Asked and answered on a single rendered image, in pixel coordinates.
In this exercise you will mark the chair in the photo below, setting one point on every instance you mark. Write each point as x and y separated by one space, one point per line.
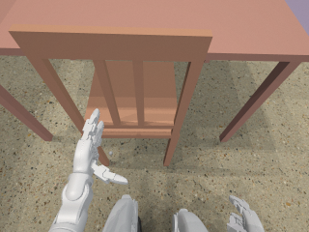
136 98

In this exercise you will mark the right robot shin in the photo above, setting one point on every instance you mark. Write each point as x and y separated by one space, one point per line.
183 210

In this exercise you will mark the table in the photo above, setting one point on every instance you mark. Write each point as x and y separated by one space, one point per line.
242 30

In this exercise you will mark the robot right hand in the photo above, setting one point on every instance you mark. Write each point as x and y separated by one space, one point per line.
247 222

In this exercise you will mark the robot left hand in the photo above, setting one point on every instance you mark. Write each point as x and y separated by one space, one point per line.
87 149

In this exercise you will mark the left robot forearm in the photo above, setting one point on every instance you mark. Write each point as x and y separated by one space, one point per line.
76 197

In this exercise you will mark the left robot thigh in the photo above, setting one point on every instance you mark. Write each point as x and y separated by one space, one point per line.
123 214

